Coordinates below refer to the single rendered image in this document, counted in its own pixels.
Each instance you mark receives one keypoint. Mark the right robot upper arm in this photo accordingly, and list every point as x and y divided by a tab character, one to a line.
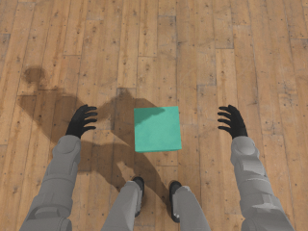
265	224

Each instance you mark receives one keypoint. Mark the left robot shin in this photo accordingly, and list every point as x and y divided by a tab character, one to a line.
132	183

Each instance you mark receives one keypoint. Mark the left robot upper arm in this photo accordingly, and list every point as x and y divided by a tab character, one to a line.
48	224

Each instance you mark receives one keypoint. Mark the robot right thigh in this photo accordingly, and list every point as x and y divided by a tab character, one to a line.
189	212

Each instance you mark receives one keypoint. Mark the right robot forearm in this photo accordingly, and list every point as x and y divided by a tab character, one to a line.
257	197

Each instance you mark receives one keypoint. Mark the left robot hand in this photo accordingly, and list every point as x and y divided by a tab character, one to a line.
76	125

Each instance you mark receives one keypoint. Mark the right robot hand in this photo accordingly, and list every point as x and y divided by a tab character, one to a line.
236	122

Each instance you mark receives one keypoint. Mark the carton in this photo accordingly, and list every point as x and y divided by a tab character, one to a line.
157	129

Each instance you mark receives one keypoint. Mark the left robot forearm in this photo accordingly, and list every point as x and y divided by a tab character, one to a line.
54	199

